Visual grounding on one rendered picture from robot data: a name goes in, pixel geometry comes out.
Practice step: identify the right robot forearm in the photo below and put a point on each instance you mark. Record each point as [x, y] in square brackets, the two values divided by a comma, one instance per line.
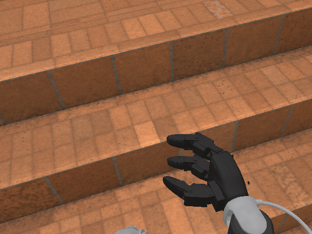
[242, 216]

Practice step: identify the right robot hand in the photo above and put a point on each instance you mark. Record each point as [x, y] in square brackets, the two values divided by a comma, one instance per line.
[224, 179]

